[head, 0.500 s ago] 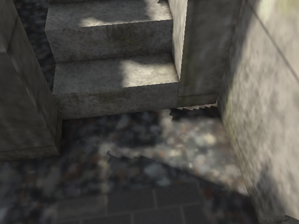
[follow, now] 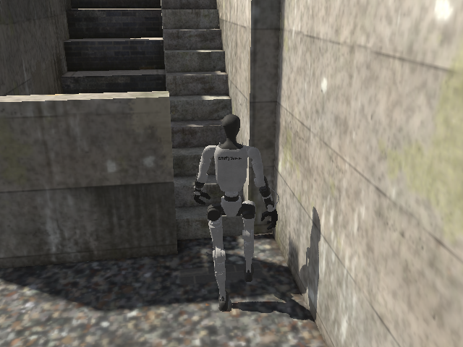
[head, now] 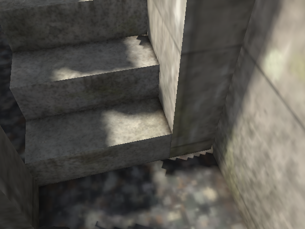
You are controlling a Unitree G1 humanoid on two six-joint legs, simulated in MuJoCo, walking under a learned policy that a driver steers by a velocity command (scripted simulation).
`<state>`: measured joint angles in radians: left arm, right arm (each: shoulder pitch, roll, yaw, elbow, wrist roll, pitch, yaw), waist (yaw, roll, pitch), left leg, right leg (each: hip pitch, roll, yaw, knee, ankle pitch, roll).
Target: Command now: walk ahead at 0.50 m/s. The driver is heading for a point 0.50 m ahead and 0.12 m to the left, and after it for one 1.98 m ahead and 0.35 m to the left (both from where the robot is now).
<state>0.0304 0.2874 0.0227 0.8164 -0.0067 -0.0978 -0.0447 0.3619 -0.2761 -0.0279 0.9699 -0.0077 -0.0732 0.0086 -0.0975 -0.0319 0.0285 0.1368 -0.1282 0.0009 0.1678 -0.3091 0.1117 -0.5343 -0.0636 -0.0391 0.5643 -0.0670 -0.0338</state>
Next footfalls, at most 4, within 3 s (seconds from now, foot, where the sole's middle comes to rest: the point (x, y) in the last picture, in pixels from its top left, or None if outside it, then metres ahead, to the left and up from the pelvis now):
0.06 right None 0.20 -0.10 -0.77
0.52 left None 0.43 0.18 -0.77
1.14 right None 0.46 -0.04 -0.77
1.52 left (93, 215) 0.57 0.22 -0.77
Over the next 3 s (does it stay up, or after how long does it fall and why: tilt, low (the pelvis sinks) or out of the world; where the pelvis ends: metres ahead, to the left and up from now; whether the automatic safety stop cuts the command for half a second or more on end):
stays up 0.62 0.11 0.01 its command is cut before an obstacle after 0.4 s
